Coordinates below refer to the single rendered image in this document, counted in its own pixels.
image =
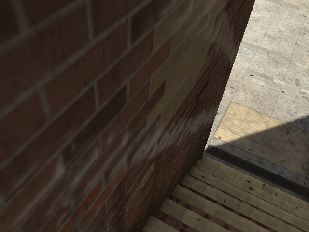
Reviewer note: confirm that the stairs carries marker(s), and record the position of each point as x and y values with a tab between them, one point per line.
215	197

